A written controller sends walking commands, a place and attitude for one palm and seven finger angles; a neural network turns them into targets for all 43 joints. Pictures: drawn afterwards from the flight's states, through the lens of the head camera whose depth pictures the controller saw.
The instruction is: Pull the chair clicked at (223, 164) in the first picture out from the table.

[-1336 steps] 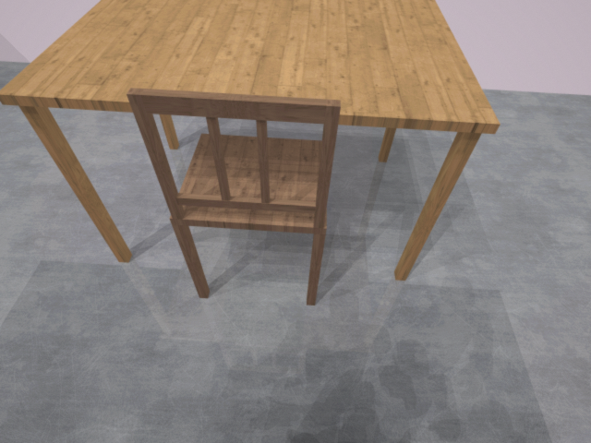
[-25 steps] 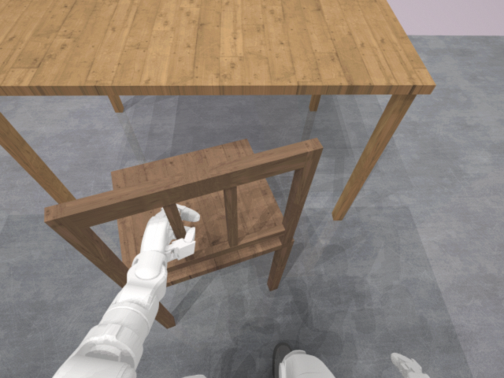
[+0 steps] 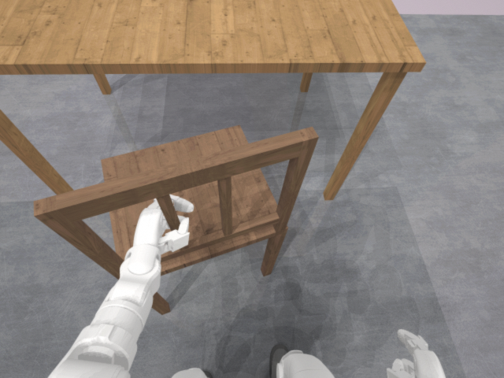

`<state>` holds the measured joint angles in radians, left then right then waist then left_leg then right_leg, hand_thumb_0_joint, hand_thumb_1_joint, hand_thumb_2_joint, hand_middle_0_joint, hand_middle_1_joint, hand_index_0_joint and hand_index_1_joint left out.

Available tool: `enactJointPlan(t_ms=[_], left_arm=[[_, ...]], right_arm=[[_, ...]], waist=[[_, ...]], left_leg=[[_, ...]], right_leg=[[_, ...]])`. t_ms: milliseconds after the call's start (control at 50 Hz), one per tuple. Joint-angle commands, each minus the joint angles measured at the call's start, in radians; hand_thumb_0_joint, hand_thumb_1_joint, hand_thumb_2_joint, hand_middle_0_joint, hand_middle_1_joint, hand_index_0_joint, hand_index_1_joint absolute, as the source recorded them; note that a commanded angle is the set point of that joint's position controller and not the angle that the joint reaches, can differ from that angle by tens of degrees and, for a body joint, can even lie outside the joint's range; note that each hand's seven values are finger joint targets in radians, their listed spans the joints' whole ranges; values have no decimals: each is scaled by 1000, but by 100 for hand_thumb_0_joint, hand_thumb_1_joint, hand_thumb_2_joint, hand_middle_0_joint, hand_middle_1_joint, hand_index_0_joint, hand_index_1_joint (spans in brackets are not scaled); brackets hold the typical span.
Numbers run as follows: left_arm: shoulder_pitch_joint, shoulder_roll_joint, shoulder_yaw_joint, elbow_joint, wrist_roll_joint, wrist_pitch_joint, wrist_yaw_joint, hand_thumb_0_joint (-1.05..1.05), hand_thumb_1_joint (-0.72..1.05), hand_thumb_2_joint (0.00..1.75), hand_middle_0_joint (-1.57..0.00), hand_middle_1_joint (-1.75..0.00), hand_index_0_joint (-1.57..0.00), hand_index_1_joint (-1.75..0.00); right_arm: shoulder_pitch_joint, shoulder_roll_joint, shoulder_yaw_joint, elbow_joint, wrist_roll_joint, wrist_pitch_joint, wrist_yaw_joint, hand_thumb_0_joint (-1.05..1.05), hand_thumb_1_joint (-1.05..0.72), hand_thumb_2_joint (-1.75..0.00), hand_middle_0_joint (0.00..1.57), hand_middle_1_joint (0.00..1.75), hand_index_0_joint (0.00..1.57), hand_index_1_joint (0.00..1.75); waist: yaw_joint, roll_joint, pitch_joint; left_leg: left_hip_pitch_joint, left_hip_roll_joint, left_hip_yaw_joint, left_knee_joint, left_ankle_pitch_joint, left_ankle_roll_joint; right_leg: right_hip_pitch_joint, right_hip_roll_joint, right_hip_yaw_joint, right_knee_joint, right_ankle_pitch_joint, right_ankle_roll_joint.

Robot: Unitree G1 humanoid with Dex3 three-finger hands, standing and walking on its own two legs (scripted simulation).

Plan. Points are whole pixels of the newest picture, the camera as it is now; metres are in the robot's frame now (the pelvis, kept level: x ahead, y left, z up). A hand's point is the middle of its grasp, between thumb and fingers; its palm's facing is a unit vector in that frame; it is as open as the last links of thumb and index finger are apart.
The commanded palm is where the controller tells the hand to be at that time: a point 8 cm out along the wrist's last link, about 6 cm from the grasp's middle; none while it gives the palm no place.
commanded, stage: step backward, pulling the chair out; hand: left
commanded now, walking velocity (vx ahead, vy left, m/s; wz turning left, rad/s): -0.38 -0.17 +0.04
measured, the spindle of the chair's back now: (174, 223) +0.38 +0.14 -0.09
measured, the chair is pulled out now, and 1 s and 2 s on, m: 0.26 0.46 0.60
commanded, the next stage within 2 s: stop walking, hand still on the chair in 1.26 s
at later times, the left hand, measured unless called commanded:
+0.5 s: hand (181, 276) +0.28 +0.11 -0.06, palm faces -0.01 -0.98 -0.19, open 5.1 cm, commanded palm +0.25 +0.16 -0.06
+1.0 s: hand (182, 355) +0.16 +0.10 -0.06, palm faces +0.02 -0.98 -0.20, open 5.2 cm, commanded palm +0.14 +0.16 -0.06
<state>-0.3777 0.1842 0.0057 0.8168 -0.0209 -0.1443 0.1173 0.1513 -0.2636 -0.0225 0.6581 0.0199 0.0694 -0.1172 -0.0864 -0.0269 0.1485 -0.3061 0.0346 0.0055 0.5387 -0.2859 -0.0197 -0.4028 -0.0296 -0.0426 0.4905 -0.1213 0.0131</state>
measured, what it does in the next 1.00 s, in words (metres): walks backwards: right foot, then left foot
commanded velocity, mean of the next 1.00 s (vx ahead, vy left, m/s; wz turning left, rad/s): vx -0.38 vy -0.03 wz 0.09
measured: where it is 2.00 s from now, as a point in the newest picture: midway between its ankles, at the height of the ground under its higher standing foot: outside the picture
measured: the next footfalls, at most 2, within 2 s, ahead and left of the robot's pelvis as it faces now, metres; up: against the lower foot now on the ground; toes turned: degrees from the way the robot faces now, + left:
right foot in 0.16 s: +0.00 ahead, -0.15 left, +0.00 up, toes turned -4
left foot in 0.44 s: -0.03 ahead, +0.12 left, +0.00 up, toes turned +0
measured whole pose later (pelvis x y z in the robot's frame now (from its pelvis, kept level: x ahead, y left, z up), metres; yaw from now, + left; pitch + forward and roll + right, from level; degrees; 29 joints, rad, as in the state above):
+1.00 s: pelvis -0.18 -0.03 +0.00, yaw +2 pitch +3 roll -1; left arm -0.37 0.15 0.04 0.91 -0.02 -0.15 0.11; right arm 0.18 -0.29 -0.01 0.73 0.03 0.03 -0.12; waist -0.08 0.05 0.10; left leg -0.30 0.03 -0.04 0.63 -0.34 -0.03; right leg -0.35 -0.05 -0.10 0.50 -0.19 0.01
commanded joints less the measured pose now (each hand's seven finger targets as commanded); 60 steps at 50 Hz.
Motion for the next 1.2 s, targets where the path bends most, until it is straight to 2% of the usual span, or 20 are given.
enactJointPlan(t_ms=[0,60,160,200,240,260,340,400,480,520,540,700,740,760,780,840,960,1020,1080,1180], left_arm=[[-113,66,-6,-303,15,-84,-19,0,90,90,-50,-145,-50,-145],[-121,75,5,-309,12,-80,-12,0,90,90,-50,-145,-50,-145],[-218,111,9,-204,39,-107,-13,0,90,90,-50,-145,-50,-145],[-263,154,28,-179,42,-118,-5,0,90,90,-50,-145,-50,-145],[-237,199,79,-119,28,-120,-1,0,90,90,-50,-145,-50,-145],[-201,218,93,-83,20,-110,-3,0,90,90,-50,-145,-50,-145],[-174,178,86,-60,26,-91,-4,0,90,90,-50,-145,-50,-145],[-145,147,59,-87,9,-79,-2,0,90,90,-50,-145,-50,-145],[-146,73,-2,-195,2,-77,-15,0,90,90,-50,-145,-50,-145],[-176,66,-14,-251,19,-80,-23,0,90,90,-50,-145,-50,-145],[-148,64,-4,-249,17,-75,-20,0,90,90,-50,-145,-50,-145],[-174,118,23,-208,24,-93,-28,0,90,90,-50,-145,-50,-145],[-206,188,63,-178,30,-107,-17,0,90,90,-50,-145,-50,-145],[-162,237,105,-128,14,-97,-12,0,90,90,-50,-145,-50,-145],[-159,245,116,-107,12,-87,-14,0,90,90,-50,-145,-50,-145],[-172,195,93,-81,21,-73,-16,0,90,90,-50,-145,-50,-145],[-156,150,43,-47,-5,-40,-1,0,90,90,-50,-145,-50,-145],[-211,50,-33,-135,-12,-44,-16,0,90,90,-50,-145,-50,-145],[-279,47,-36,-236,10,-63,-25,0,90,90,-50,-145,-50,-145],[-188,55,-9,-147,-5,-48,-25,0,90,90,-50,-145,-50,-145]], right_arm=[[26,-96,-28,-130,-32,-33,24,0,-90,-90,20,30,20,30],[35,-93,-32,-123,-31,-49,38,0,-90,-90,20,30,20,30],[83,-108,-39,-51,-27,-77,41,0,-90,-90,20,30,20,30],[104,-98,-36,-42,-21,-64,28,0,-90,-90,20,30,20,30],[77,-96,-47,-46,-3,-66,0,0,-90,-90,20,30,20,30],[51,-99,-40,-52,0,-69,-6,0,-90,-90,20,30,20,30],[2,-85,-8,-50,-5,-71,-10,0,-90,-90,20,30,20,30],[24,-106,-8,-52,-4,-68,-20,0,-90,-90,20,30,20,30],[53,-119,-26,-97,-13,-46,3,0,-90,-90,20,30,20,30],[26,-100,-21,-97,-38,-54,31,0,-90,-90,20,30,20,30],[35,-101,-27,-96,-40,-55,43,0,-90,-90,20,30,20,30],[69,-108,-37,-66,-14,-83,53,0,-90,-90,20,30,20,30],[85,-98,-37,-63,-2,-75,30,0,-90,-90,20,30,20,30],[78,-104,-46,-60,11,-74,12,0,-90,-90,20,30,20,30],[23,-108,-43,-69,12,-78,3,0,-90,-90,20,30,20,30],[-30,-81,-9,-56,-2,-83,-1,0,-90,-90,20,30,20,30],[45,-121,-9,-25,6,-76,-25,0,-90,-90,20,30,20,30],[70,-141,-28,-69,-4,-53,-5,0,-90,-90,20,30,20,30],[35,-95,-18,-70,-43,-71,25,0,-90,-90,20,30,20,30],[74,-121,-39,-66,-8,-86,50,0,-90,-90,20,30,20,30]], waist=[[53,332,-487],[57,306,-399],[31,221,-411],[10,138,-497],[23,-80,-555],[46,-62,-532],[66,-90,-463],[54,-72,-461],[46,178,-457],[51,381,-426],[58,401,-423],[41,247,-434],[22,48,-504],[33,-114,-530],[54,-148,-510],[76,-73,-432],[53,-109,-403],[52,127,-422],[45,409,-416],[60,242,-390]], left_leg=[[188,279,-176,-122,862,99],[137,303,-176,-101,753,121],[290,230,-122,49,848,55],[221,160,-22,60,678,2],[51,62,-2,166,153,-29],[-13,31,-20,217,-51,-24],[-77,25,-97,208,-136,-15],[12,66,-81,-19,167,-5],[219,230,-189,-74,885,88],[217,282,-227,-120,963,116],[204,293,-222,-119,917,129],[263,213,-147,27,761,71],[134,109,-21,98,464,-4],[45,55,-10,193,140,-24],[-30,10,-44,288,-114,-22],[-83,0,-121,392,-193,-19],[44,43,-70,-62,96,-8],[190,237,-197,-124,745,88],[273,301,-238,-135,982,143],[342,273,-190,-22,873,119]], right_leg=[[204,-10,24,184,-121,-23],[175,0,24,156,-225,-38],[198,-34,34,-118,230,-42],[338,-107,75,-66,641,-53],[470,-217,139,-31,912,-99],[456,-275,166,-45,933,-125],[410,-302,131,-31,752,-135],[411,-218,72,31,658,-82],[243,-32,26,96,216,-12],[150,-16,31,188,-206,-25],[137,-5,35,211,-294,-32],[237,-20,31,-141,153,-35],[397,-140,87,-91,620,-68],[450,-216,131,-59,798,-108],[422,-281,161,-62,855,-129],[312,-337,164,-80,597,-156],[357,-238,75,-17,507,-88],[228,-42,16,107,153,-5],[56,-13,38,301,-321,-16],[98,-2,33,42,-172,-22]])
